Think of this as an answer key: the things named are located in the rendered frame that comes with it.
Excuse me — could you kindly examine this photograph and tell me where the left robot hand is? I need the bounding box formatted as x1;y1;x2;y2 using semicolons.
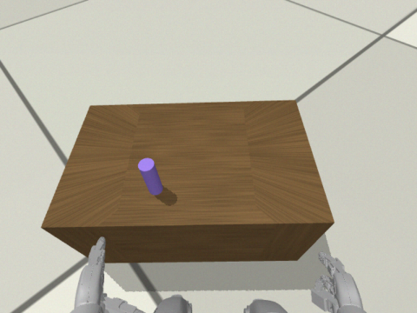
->
74;237;145;313

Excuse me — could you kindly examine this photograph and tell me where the can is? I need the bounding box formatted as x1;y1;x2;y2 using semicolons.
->
138;158;163;195

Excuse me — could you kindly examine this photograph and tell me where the right robot hand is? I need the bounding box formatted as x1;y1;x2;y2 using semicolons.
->
311;252;363;313

